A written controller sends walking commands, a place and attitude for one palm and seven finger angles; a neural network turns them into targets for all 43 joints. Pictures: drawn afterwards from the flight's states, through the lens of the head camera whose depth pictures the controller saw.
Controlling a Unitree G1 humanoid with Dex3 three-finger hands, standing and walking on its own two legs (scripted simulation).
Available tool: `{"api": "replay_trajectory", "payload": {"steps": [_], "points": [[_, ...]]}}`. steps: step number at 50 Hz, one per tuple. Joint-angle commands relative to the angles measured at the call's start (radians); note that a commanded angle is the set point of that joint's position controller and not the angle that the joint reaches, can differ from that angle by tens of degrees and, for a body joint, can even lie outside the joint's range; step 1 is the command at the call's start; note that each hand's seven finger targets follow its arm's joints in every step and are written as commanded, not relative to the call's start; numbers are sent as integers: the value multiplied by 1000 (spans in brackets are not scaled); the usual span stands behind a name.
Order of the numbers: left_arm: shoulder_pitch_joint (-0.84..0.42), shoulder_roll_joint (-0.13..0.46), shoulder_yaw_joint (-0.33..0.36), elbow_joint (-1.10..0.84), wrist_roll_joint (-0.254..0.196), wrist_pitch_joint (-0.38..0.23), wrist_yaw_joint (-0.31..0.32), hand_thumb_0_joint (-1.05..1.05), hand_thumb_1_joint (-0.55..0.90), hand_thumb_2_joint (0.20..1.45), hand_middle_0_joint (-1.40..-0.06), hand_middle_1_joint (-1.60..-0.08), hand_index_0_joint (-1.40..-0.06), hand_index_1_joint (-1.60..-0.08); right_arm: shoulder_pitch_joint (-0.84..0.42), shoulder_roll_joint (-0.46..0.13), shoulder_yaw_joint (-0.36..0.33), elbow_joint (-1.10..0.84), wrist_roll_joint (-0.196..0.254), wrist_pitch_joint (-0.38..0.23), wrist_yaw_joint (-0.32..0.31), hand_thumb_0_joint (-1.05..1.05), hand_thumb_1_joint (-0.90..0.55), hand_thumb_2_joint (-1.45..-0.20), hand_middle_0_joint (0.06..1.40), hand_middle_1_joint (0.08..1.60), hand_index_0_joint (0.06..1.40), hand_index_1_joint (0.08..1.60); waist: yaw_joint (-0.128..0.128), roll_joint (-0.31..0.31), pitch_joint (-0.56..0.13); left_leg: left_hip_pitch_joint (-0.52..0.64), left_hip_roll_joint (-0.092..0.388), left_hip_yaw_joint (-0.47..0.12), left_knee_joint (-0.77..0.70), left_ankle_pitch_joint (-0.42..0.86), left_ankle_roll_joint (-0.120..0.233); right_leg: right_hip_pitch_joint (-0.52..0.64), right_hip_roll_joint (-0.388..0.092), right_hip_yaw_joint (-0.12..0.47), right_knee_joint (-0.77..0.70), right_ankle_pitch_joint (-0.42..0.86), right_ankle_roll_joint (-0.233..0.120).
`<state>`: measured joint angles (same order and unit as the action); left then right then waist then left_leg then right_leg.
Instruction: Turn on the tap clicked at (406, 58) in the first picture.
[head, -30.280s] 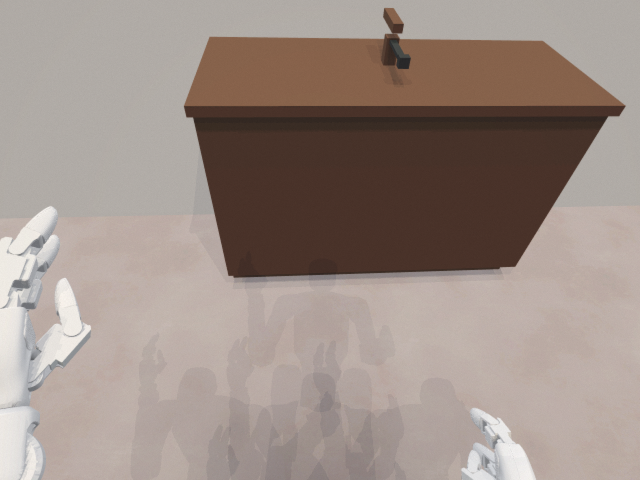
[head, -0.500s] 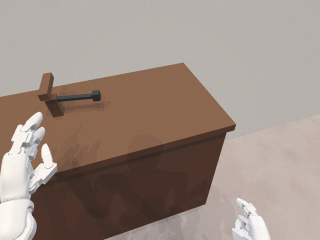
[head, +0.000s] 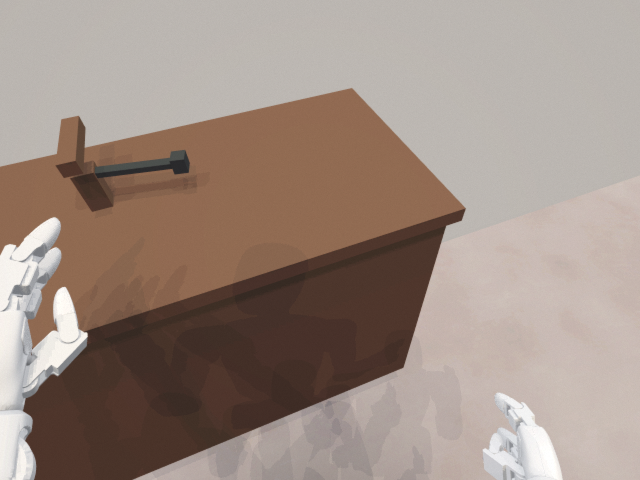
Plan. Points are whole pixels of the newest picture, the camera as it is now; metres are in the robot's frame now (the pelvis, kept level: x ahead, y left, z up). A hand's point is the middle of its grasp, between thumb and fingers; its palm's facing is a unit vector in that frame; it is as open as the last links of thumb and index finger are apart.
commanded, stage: step back with the hand held close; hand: left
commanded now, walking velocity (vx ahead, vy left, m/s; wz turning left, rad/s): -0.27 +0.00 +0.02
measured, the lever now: (179, 162) +0.58 +0.29 +0.08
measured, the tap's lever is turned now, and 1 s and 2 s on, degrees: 78 78 78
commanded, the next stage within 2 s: stop stepping back and stand still in 0.76 s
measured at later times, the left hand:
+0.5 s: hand out of the picture +0.10 +0.26 +0.16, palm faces +0.50 -0.78 -0.37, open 7.4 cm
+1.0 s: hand out of the picture -0.01 +0.26 +0.17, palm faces +0.47 -0.83 -0.30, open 7.4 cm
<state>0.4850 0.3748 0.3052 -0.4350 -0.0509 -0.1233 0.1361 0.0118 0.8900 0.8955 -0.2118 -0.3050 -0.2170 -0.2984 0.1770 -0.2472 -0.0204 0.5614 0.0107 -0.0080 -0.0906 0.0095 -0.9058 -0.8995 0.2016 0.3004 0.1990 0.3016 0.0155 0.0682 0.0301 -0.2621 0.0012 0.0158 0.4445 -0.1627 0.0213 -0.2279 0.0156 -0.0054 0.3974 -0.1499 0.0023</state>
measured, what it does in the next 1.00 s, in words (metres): walks backwards: right foot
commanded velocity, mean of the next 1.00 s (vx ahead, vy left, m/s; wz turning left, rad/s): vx -0.24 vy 0.00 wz -0.08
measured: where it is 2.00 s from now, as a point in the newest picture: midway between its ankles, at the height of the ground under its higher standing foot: outside the picture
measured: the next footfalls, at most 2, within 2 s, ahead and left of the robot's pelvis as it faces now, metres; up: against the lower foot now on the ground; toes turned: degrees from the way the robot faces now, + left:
right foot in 0.80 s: -0.21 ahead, -0.11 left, +0.00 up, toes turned +8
left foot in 1.02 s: -0.21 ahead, +0.12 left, +0.00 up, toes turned +6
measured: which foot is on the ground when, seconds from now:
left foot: down 0.00-0.78, up 0.80-1.00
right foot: down 0.00-0.54, up 0.56-0.78, down 0.80-1.00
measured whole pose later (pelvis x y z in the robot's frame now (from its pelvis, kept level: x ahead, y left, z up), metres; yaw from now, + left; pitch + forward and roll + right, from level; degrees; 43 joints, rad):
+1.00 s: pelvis -0.22 +0.00 +0.00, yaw +2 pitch +1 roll +1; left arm 0.35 0.34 0.31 -0.45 -0.05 -0.12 0.15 0.01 0.89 0.90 -0.21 -0.30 -0.21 -0.30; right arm 0.15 -0.18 0.05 0.61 0.01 -0.08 -0.07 0.01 -0.90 -0.90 0.21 0.30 0.20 0.30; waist 0.06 -0.05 0.00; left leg -0.31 0.00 0.08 0.64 -0.22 -0.02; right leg -0.20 0.02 0.10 0.50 -0.30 -0.01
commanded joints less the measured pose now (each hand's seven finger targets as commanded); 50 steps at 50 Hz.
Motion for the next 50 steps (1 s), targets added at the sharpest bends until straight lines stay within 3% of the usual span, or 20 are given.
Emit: {"api": "replay_trajectory", "payload": {"steps": [1, 9, 14, 18, 20, 23, 25, 26, 28, 31, 36, 37, 38, 39, 40, 41, 42, 43, 48, 50], "points": [[-73, 166, 131, -195, 5, -76, 30, 0, 900, 900, -200, -300, -200, -300, -101, -109, -35, -160, 0, -51, -11, 0, -900, -900, 200, 300, 200, 300, -6, -12, -115, 5, 48, -59, -94, -51, 8, -6, -34, 32, -76, -31, 5], [-124, 144, 136, -204, 49, -110, 43, 0, 900, 900, -200, -300, -200, -300, -106, -125, -32, -179, 0, -68, -15, 0, -900, -900, 200, 300, 200, 300, 6, 44, -77, -367, 124, -173, -240, -499, 70, 219, 35, 34, 102, -116, 26], [-105, 165, 172, -252, 54, -123, 39, 0, 900, 900, -200, -300, -200, -300, -101, -109, -35, -176, -8, -90, -14, 0, -900, -900, 200, 300, 200, 300, 8, 38, -125, -374, 114, -164, -168, -444, 76, 241, 30, 68, 160, 30, 17], [-91, 146, 159, -273, 47, -127, 35, 0, 900, 900, -200, -300, -200, -300, -76, -99, -41, -159, -9, -99, -2, 0, -900, -900, 200, 300, 200, 300, -9, -71, -75, -303, 60, -97, 25, -464, 44, 6, -56, 212, 13, -198, -33], [-135, 150, 133, -296, 31, -125, 43, 0, 900, 900, -200, -300, -200, -300, -54, -82, -36, -121, -9, -99, 4, 0, -900, -900, 200, 300, 200, 300, -24, -168, -86, -55, -3, -35, 249, -305, -13, -278, -175, 302, -125, -289, -93], [-166, 162, 121, -291, 23, -112, 55, 0, 900, 900, -200, -300, -200, -300, -51, -72, -28, -99, -8, -98, 6, 0, -900, -900, 200, 300, 200, 300, -39, -196, -118, 83, 3, -37, 267, -223, -17, -382, -193, 235, -106, -240, -84], [-174, 175, 136, -298, 18, -113, 54, 0, 900, 900, -200, -300, -200, -300, -64, -88, -27, -110, -1, -98, -2, 0, -900, -900, 200, 300, 200, 300, -34, -113, -91, 25, 49, -111, 125, -327, 8, -392, -108, 153, -21, -342, -36], [-185, 187, 151, -320, 17, -114, 56, 0, 900, 900, -200, -300, -200, -300, -86, -103, -29, -123, -4, -100, -10, 0, -900, -900, 200, 300, 200, 300, -29, 29, -72, -81, 107, -196, -15, -436, 31, -331, -42, 105, 91, -368, -11], [-187, 171, 187, -330, 44, -110, 56, 0, 900, 900, -200, -300, -200, -300, -119, -102, -27, -141, -22, -115, -11, 0, -900, -900, 200, 300, 200, 300, -3, 341, -130, -561, 346, -455, -420, -769, 136, 115, 141, 11, 815, -259, 36], [-237, 245, 232, -404, 2, -119, 53, 0, 900, 900, -200, -300, -200, -300, -98, -61, -62, -113, -11, -136, 9, 0, -900, -900, 200, 300, 200, 300, 16, 38, -245, -186, 284, -230, -246, -335, 69, -87, 100, 47, 858, -339, 12], [-74, 128, 144, -301, -41, -63, 53, 0, 900, 900, -200, -300, -200, -300, -148, -52, -36, -91, -7, -133, 36, 0, -900, -900, 200, 300, 200, 300, 7, 246, -181, -140, 254, -26, -300, -389, -39, 39, 85, -55, 367, -438, -40], [-99, 135, 140, -307, -43, -69, 46, 0, 900, 900, -200, -300, -200, -300, -145, -55, -28, -78, -11, -129, 37, 0, -900, -900, 200, 300, 200, 300, 10, 200, -158, -103, 239, 6, -243, -345, -75, 0, 69, -37, 175, -468, -56], [-149, 145, 130, -314, -39, -81, 42, 0, 900, 900, -200, -300, -200, -300, -133, -48, -28, -59, -8, -117, 36, 0, -900, -900, 200, 300, 200, 300, 4, 43, -130, -40, 178, 63, -5, -315, -125, -108, -39, 104, -98, -459, -109], [-200, 179, 125, -325, -19, -93, 43, 0, 900, 900, -200, -300, -200, -300, -118, -32, -26, -41, 0, -106, 35, 0, -900, -900, 200, 300, 200, 300, 0, -265, -82, 35, 64, 60, 450, -240, -153, -378, -306, 558, -322, -498, -199], [-298, 211, 98, -324, 1, -105, 48, 0, 900, 900, -200, -300, -200, -300, -171, -51, -12, -41, -11, -110, 34, 0, -900, -900, 200, 300, 200, 300, 20, -333, 48, -166, -5, -6, 766, -330, -129, -449, -417, 644, -356, -216, -234], [-321, 246, 166, -352, 3, -116, 63, 0, 900, 900, -200, -300, -200, -300, -164, -46, 3, -29, -29, -126, 31, 0, -900, -900, 200, 300, 200, 300, 17, -273, -7, -247, -10, -44, 826, -373, -115, -346, -383, 502, -256, 249, -202], [-269, 153, 57, -307, -11, -87, 32, 0, 900, 900, -200, -300, -200, -300, -146, -29, -1, -60, -3, -129, 24, 0, -900, -900, 200, 300, 200, 300, 9, -364, -59, -280, -21, -74, 749, -319, -95, -114, -254, 347, -89, 634, -107], [-321, 186, 78, -334, -5, -75, 16, 0, 900, 900, -200, -300, -200, -300, -170, -42, -5, -98, 3, -127, 16, 0, -900, -900, 200, 300, 200, 300, 5, -411, -47, -280, -11, -38, 668, -290, -90, -3, -216, 300, -13, 791, -94], [-264, 119, 83, -144, 0, -30, 23, 0, 900, 900, -200, -300, -200, -300, -120, -45, 9, -73, 4, -114, -1, 0, -900, -900, 200, 300, 200, 300, -10, -12, -178, 87, -18, 83, 17, 5, -35, 80, -149, 175, 116, 537, -64], [-200, 119, 91, -230, -6, -32, 35, 0, 900, 900, -200, -300, -200, -300, -84, -89, -17, -110, 13, -125, 7, 0, -900, -900, 200, 300, 200, 300, -2, 94, -246, 302, 192, -108, -12, 462, 24, -67, -50, 124, 183, 73, -1]]}}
